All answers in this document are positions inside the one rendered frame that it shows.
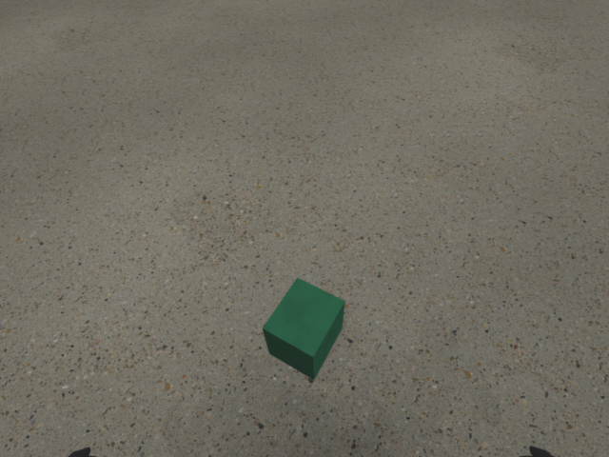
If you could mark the carton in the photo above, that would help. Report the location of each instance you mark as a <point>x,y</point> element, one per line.
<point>304,326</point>

